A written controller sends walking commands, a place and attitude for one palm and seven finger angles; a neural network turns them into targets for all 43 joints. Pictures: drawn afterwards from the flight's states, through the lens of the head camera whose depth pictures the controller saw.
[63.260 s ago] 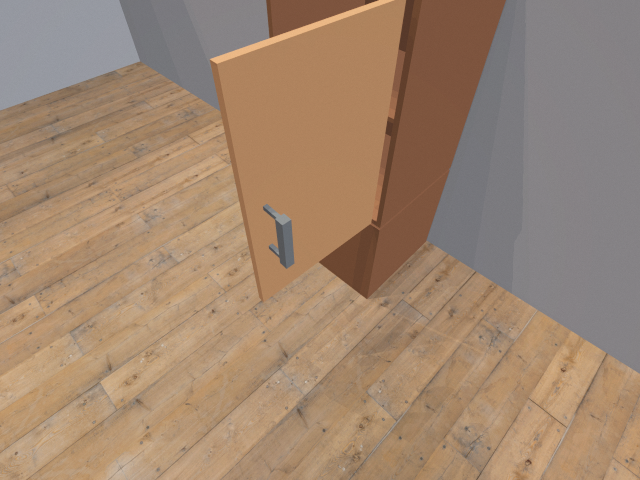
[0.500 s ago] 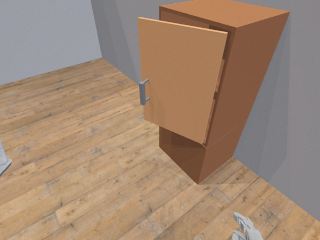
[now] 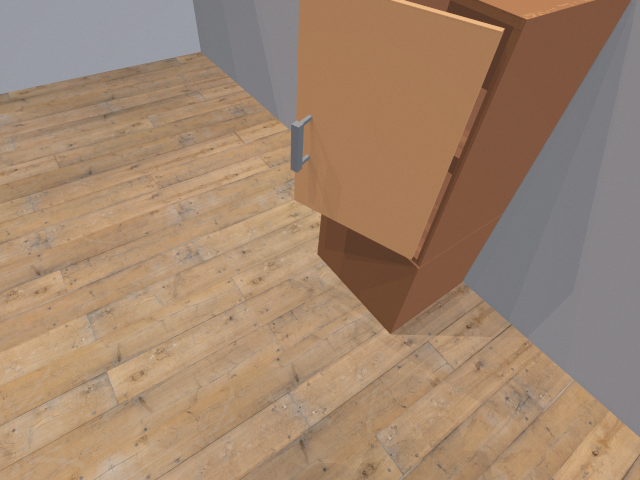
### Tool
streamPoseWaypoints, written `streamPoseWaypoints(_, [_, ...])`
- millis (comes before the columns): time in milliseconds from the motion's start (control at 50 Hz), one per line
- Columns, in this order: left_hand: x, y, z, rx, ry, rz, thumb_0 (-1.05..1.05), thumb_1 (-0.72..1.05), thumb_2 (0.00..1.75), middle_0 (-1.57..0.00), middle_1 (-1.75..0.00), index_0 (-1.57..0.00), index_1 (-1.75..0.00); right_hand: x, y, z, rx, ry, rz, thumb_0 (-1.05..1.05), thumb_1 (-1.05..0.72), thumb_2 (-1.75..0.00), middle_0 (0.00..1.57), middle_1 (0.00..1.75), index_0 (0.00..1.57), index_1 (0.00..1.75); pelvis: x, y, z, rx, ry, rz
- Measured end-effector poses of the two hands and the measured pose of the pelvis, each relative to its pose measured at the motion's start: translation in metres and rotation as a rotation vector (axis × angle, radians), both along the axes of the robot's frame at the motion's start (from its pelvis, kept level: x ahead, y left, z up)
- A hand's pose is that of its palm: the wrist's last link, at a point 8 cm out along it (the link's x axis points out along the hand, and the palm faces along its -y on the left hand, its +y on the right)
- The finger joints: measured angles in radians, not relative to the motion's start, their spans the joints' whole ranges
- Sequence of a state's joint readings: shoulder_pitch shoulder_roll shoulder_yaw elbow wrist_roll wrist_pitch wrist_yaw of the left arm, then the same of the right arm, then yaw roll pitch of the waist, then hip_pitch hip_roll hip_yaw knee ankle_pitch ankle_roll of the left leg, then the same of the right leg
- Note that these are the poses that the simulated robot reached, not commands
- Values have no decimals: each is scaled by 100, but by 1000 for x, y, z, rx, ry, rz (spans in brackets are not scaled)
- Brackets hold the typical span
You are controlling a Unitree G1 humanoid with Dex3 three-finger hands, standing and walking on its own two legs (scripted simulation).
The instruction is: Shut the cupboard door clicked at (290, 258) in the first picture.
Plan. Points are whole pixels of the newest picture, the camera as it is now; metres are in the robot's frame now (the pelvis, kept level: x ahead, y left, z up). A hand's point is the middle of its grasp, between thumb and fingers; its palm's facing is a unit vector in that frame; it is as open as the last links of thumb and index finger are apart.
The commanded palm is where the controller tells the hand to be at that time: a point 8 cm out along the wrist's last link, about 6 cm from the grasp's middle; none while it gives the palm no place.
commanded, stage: let the arm hang, fingers relaxed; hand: left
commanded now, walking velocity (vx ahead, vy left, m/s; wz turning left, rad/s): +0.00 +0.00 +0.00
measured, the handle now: (302, 143) +0.88 +0.08 -0.10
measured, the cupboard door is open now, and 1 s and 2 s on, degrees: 20 20 20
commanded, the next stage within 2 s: look to check the result in 0.74 s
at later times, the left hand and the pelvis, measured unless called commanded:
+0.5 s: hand out of the picture -0.03 +0.19 -0.17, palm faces +0.01 -0.99 -0.16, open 7.4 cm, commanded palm none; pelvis +0.00 +0.03 +0.01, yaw -2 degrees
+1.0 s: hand out of the picture -0.03 +0.19 -0.17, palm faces +0.00 -0.98 -0.18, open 7.4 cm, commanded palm none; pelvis +0.00 +0.02 +0.01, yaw -2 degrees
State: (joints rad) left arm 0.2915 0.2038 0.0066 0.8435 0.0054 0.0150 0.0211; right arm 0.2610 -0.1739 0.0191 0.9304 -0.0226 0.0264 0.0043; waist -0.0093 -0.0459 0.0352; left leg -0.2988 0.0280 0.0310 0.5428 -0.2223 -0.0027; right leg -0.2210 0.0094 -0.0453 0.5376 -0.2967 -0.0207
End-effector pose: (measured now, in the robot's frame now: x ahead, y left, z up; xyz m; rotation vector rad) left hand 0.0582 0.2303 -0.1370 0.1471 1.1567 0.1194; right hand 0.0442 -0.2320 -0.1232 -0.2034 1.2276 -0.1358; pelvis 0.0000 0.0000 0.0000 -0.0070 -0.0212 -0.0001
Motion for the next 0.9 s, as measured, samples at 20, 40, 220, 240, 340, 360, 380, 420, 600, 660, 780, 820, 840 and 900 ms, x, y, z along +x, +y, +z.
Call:
streamPoseWaypoints(20, [-6, 4, 0, 8, 22, 5, -3, 99, 90, -21, -30, -21, -30, -6, 3, -1, 4, 19, -8, 1, -91, -90, 20, 30, 20, 30, 0, 1, 1, -4, -3, -1])
streamPoseWaypoints(40, [-13, 8, 0, 15, 45, 9, -3, 98, 90, -21, -30, -21, -30, -11, 5, -2, 9, 34, -18, 1, -91, -90, 20, 30, 20, 30, 1, 3, 3, -6, -5, -3])
streamPoseWaypoints(220, [-63, 30, 5, 55, 215, 32, 0, 93, 90, -20, -30, -20, -30, -48, 23, -10, 40, 115, -85, 1, -92, -90, 20, 30, 20, 30, 0, 16, 9, -4, -16, -23])
streamPoseWaypoints(240, [-67, 30, 5, 54, 227, 34, 0, 92, 90, -20, -30, -20, -30, -51, 25, -11, 43, 123, -89, 1, -92, -90, 20, 30, 20, 30, 0, 17, 9, -3, -17, -24])
streamPoseWaypoints(340, [-81, 26, 3, 34, 267, 41, 1, 91, 90, -19, -30, -20, -30, -66, 35, -12, 54, 156, -108, 1, -91, -90, 20, 30, 20, 30, -1, 21, 10, 0, -22, -29])
streamPoseWaypoints(360, [-83, 24, 2, 28, 272, 41, 1, 91, 90, -19, -30, -20, -30, -69, 37, -12, 55, 162, -112, 1, -91, -90, 20, 30, 20, 30, -1, 22, 10, 1, -22, -30])
streamPoseWaypoints(380, [-85, 22, 1, 22, 276, 41, 1, 91, 90, -19, -30, -20, -30, -71, 38, -12, 57, 166, -115, 1, -91, -90, 20, 30, 20, 30, -1, 23, 10, 1, -23, -30])
streamPoseWaypoints(420, [-88, 18, -1, 8, 282, 42, 1, 91, 90, -19, -30, -20, -30, -75, 41, -12, 58, 174, -121, 1, -91, -90, 20, 30, 20, 30, -2, 24, 10, 2, -23, -31])
streamPoseWaypoints(600, [-94, 1, -6, -41, 297, 37, 1, 91, 90, -20, -30, -20, -30, -86, 50, -12, 62, 190, -143, 0, -91, -90, 20, 30, 19, 30, -5, 26, 10, 2, -19, -33])
streamPoseWaypoints(660, [-96, -1, -7, -45, 300, 38, 1, 91, 90, -20, -30, -20, -30, -87, 51, -12, 64, 193, -147, 0, -91, -90, 20, 30, 19, 30, -6, 26, 9, 2, -16, -34])
streamPoseWaypoints(780, [-98, 1, -5, -35, 306, 40, 1, 91, 90, -20, -30, -20, -30, -87, 50, -13, 68, 194, -152, 0, -91, -90, 20, 30, 19, 30, -6, 26, 9, 2, -12, -36])
streamPoseWaypoints(820, [-98, 2, -5, -28, 308, 40, 1, 91, 90, -20, -30, -20, -30, -87, 49, -13, 68, 191, -153, 0, -91, -90, 20, 30, 19, 30, -6, 25, 9, 3, -12, -37])
streamPoseWaypoints(840, [-98, 3, -4, -24, 308, 40, 1, 91, 90, -20, -30, -20, -30, -86, 49, -13, 67, 190, -154, 0, -91, -90, 20, 30, 19, 30, -6, 25, 9, 3, -12, -37])
streamPoseWaypoints(900, [-96, 6, -3, -14, 308, 38, 1, 91, 90, -20, -30, -20, -30, -84, 46, -13, 66, 185, -155, 0, -91, -90, 20, 30, 19, 30, -5, 24, 9, 3, -11, -39])
